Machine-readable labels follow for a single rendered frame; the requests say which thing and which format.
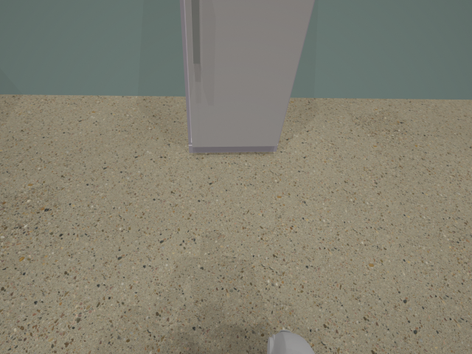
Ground fridge door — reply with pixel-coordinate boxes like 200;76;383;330
185;0;314;147

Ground robot right thigh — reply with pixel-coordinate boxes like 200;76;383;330
267;332;315;354

